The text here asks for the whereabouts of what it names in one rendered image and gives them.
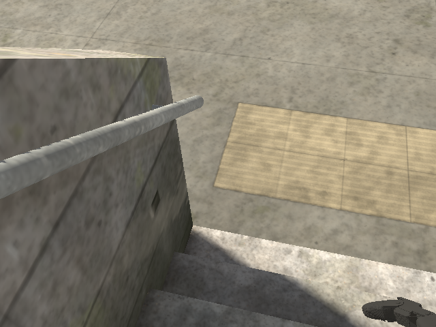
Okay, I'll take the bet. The right robot hand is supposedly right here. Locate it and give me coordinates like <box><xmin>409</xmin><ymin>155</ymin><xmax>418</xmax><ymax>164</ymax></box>
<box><xmin>362</xmin><ymin>297</ymin><xmax>436</xmax><ymax>327</ymax></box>

